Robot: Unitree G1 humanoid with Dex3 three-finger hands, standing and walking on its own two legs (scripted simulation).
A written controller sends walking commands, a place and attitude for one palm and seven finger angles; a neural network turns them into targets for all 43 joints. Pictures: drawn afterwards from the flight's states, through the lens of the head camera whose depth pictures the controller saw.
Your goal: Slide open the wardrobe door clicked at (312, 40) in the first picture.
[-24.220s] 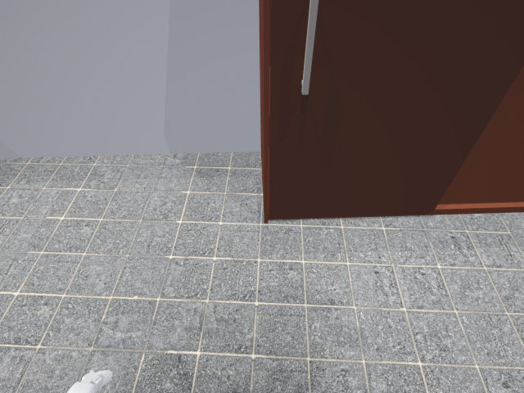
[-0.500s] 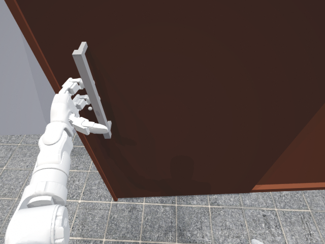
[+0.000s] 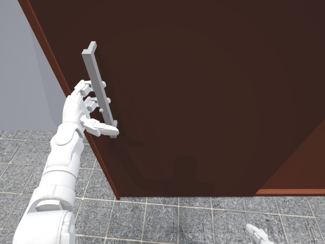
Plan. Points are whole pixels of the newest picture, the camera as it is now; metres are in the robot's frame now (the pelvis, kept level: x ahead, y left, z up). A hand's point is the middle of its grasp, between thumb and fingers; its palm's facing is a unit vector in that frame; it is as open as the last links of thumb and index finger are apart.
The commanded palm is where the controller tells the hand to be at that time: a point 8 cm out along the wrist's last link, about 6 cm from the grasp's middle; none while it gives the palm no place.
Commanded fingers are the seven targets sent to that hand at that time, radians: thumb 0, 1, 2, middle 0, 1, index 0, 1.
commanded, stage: slide the fingers in behind the handle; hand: left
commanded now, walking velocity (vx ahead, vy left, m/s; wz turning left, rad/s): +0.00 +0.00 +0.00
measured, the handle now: (104, 97) +0.46 +0.17 +0.12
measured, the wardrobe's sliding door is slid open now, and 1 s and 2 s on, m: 0.00 0.00 0.00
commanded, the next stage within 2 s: grip the handle and tug to test in 0.94 s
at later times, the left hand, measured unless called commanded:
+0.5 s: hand (110, 109) +0.41 +0.15 +0.13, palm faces +0.05 -1.00 +0.01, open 14.0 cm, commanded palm +0.37 +0.19 +0.13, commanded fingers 0.00 -0.50 0.30 -0.30 -1.20 -0.30 -1.20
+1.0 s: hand (109, 110) +0.40 +0.15 +0.13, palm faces +0.06 -1.00 +0.00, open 14.2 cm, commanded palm +0.37 +0.19 +0.13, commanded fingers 0.00 -0.50 0.30 -0.30 -1.20 -0.30 -1.20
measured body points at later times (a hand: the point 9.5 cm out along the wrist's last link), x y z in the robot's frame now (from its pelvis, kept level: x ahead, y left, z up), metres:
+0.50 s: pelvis +0.00 +0.00 +0.00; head +0.01 -0.01 +0.45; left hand +0.40 +0.20 +0.13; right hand +0.11 -0.25 -0.11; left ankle +0.02 +0.09 -0.73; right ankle -0.02 -0.09 -0.73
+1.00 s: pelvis +0.00 +0.00 +0.00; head +0.01 -0.02 +0.45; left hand +0.39 +0.20 +0.13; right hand +0.12 -0.25 -0.11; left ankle +0.02 +0.09 -0.73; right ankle -0.02 -0.09 -0.73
